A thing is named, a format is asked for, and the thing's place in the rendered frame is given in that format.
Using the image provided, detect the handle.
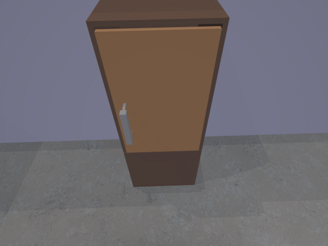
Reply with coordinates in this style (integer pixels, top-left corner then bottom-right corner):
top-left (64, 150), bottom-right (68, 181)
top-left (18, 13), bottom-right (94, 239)
top-left (119, 103), bottom-right (133, 145)

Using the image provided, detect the cupboard door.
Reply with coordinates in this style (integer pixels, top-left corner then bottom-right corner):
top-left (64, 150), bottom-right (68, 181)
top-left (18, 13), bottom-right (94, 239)
top-left (94, 26), bottom-right (222, 153)

